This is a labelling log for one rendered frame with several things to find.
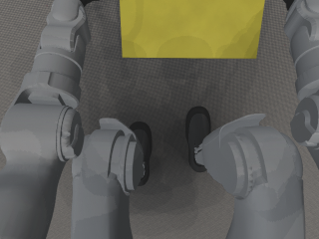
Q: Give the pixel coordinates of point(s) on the right robot upper arm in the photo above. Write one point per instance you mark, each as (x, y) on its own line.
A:
(305, 125)

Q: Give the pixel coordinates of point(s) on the left robot upper arm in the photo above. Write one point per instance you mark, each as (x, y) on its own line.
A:
(37, 141)

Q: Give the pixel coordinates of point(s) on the right robot forearm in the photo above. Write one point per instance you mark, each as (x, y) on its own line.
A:
(302, 30)

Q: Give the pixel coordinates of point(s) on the robot left shin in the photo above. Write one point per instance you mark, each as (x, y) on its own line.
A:
(107, 123)

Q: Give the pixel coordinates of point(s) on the left robot forearm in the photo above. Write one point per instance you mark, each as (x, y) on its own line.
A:
(59, 60)

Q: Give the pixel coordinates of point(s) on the carton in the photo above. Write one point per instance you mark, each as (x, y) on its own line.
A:
(191, 29)

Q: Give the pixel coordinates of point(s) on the right robot hand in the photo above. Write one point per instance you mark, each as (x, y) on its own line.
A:
(288, 3)

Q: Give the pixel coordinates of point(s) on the right robot thigh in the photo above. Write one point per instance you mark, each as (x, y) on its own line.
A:
(256, 166)

